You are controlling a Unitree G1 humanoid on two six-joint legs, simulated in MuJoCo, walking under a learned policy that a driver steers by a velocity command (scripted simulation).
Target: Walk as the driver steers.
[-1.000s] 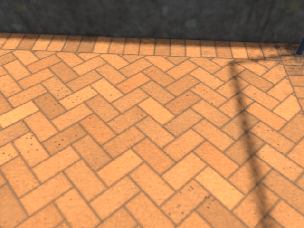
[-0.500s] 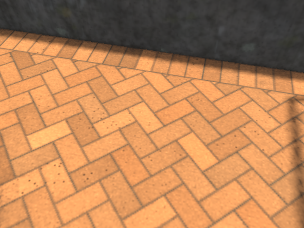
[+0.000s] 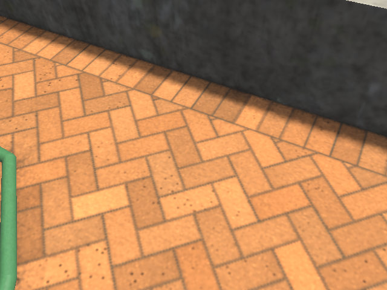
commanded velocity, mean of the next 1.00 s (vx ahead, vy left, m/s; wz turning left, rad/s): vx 0.50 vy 0.00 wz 0.60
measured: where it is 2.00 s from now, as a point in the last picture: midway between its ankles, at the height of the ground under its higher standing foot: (79, 189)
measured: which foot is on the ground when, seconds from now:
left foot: up 0.00-0.42, down 0.44-0.94, up 0.96-1.00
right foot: down 0.00-0.46, up 0.48-0.92, down 0.94-1.00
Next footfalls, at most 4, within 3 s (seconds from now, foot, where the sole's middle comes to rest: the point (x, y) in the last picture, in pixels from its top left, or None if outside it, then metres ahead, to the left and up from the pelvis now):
0.44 left None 0.34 0.16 -0.76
0.94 right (164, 232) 0.70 0.13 -0.76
1.44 left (76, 222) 0.77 0.46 -0.76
1.96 right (70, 153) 1.11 0.53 -0.76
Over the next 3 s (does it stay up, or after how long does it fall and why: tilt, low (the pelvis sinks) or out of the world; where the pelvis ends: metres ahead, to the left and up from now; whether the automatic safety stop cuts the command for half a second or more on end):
stays up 1.10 0.73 0.02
